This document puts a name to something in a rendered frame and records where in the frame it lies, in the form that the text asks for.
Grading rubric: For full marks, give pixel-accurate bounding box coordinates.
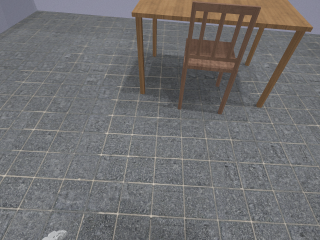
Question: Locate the table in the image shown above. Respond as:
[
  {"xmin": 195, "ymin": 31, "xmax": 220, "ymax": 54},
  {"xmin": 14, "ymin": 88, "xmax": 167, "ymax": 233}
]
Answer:
[{"xmin": 131, "ymin": 0, "xmax": 313, "ymax": 108}]

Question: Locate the robot left hand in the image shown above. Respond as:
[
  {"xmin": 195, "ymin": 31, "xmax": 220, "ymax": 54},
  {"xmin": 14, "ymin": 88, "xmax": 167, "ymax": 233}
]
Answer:
[{"xmin": 42, "ymin": 230, "xmax": 67, "ymax": 240}]

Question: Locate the chair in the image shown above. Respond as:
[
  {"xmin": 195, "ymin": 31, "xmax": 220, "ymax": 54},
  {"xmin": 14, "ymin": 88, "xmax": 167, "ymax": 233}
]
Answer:
[{"xmin": 177, "ymin": 1, "xmax": 261, "ymax": 115}]

